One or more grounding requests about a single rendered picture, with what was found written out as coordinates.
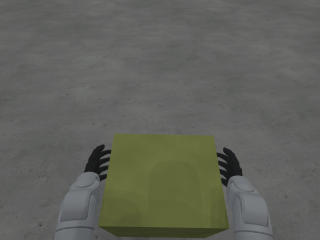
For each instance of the right robot forearm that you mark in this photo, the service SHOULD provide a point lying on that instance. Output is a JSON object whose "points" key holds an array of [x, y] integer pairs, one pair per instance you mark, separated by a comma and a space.
{"points": [[251, 217]]}

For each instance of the carton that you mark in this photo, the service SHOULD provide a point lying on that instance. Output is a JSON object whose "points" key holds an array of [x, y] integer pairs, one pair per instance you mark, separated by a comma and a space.
{"points": [[163, 186]]}

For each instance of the robot left hand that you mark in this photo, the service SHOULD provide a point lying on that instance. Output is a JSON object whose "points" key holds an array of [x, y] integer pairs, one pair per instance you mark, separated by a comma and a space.
{"points": [[94, 161]]}

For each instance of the robot right hand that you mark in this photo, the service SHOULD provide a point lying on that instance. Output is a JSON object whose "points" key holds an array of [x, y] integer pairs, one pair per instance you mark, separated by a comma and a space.
{"points": [[232, 166]]}

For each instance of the left robot forearm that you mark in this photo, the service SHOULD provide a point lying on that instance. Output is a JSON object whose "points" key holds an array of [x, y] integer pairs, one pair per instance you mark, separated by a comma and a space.
{"points": [[77, 214]]}

